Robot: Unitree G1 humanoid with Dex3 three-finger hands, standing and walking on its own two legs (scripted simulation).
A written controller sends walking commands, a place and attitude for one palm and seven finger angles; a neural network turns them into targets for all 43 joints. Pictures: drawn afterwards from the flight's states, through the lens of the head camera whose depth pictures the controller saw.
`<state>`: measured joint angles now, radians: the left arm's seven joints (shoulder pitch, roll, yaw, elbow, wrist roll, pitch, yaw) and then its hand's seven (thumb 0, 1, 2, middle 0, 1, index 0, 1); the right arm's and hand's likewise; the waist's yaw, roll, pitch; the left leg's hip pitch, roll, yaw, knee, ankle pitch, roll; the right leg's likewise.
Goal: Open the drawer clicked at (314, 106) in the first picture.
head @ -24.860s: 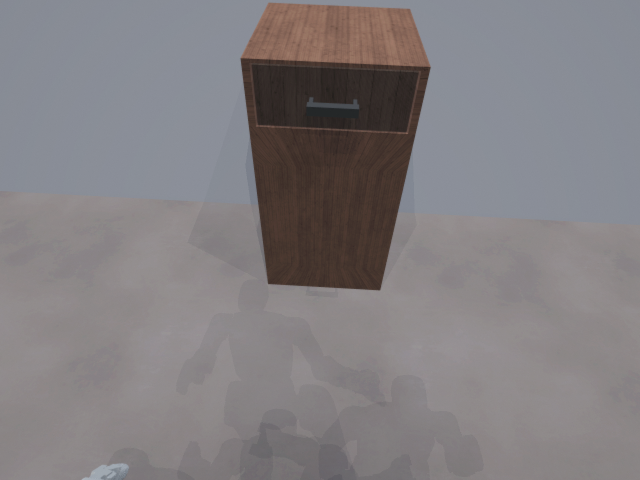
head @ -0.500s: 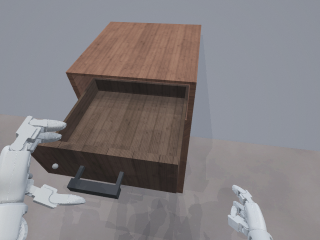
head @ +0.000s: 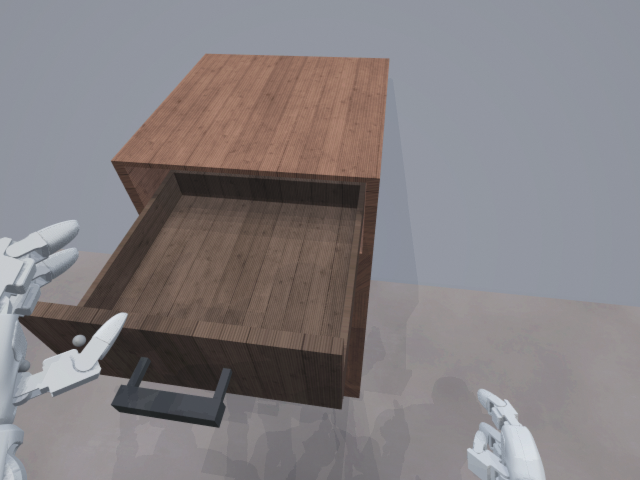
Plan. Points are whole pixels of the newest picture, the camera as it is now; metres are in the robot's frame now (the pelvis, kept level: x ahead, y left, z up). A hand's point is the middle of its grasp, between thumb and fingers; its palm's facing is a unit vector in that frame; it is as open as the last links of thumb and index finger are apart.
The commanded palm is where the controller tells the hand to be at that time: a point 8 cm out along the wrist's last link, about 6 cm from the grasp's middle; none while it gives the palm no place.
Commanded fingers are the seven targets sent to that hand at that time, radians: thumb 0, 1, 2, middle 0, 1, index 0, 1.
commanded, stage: draw the hand back to the body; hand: left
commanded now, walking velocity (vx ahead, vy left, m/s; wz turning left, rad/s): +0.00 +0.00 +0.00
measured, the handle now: (176, 388) +0.21 +0.21 +0.01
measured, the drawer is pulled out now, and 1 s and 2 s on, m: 0.29 0.29 0.29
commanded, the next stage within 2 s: step back with the hand held close in 0.34 s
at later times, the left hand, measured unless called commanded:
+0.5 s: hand (62, 354) +0.17 +0.23 +0.19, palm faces +0.43 -0.79 -0.43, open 7.4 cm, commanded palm +0.11 +0.27 +0.20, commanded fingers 0.00 0.90 0.90 -0.20 -0.30 -0.20 -0.30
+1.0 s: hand (4, 422) +0.11 +0.25 +0.19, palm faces +0.38 -0.77 -0.51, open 7.4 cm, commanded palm +0.05 +0.29 +0.20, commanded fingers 0.00 0.90 0.90 -0.20 -0.30 -0.20 -0.30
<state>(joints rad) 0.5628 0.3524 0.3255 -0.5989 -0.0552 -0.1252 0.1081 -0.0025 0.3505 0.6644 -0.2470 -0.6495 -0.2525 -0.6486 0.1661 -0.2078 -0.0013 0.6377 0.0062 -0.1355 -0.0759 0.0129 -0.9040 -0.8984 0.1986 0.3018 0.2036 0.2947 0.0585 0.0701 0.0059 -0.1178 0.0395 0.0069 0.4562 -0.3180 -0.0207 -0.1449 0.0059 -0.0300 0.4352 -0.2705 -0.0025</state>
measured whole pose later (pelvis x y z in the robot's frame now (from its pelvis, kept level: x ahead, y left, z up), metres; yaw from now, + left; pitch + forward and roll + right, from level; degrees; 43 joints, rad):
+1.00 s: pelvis -0.08 +0.01 -0.01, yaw +0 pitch +1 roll +0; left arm 0.63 0.43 0.45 -0.68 -0.04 -0.23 0.16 0.01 0.89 0.90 -0.21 -0.30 -0.22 -0.30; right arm 0.19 -0.19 -0.01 0.54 0.00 -0.09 -0.07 0.01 -0.90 -0.90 0.20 0.30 0.20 0.29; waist -0.01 -0.02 0.04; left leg -0.35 0.01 0.02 0.58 -0.25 0.01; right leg -0.38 -0.03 -0.01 0.56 -0.20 0.01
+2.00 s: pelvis -0.27 -0.04 +0.00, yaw -2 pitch +0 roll +2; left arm 0.62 0.42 0.45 -0.63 -0.04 -0.24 0.15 0.01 0.89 0.90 -0.21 -0.30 -0.22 -0.30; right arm 0.21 -0.20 0.00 0.63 0.02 -0.09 -0.05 0.01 -0.90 -0.90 0.20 0.30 0.21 0.30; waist -0.06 -0.04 0.00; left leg -0.36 0.00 0.04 0.78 -0.38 0.00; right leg -0.29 -0.04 -0.04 0.50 -0.23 -0.02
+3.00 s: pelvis -0.29 -0.03 +0.00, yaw -1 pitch -2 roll +0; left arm 0.34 0.22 0.02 1.02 0.01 0.04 0.02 -0.01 0.96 0.90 -0.20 -0.30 -0.20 -0.30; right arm 0.32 -0.17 0.00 1.03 -0.01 0.03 -0.02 0.01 -0.91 -0.90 0.20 0.30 0.20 0.29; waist 0.00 0.01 0.08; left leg -0.20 0.02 0.01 0.47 -0.24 0.00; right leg -0.23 -0.01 -0.05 0.43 -0.17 -0.01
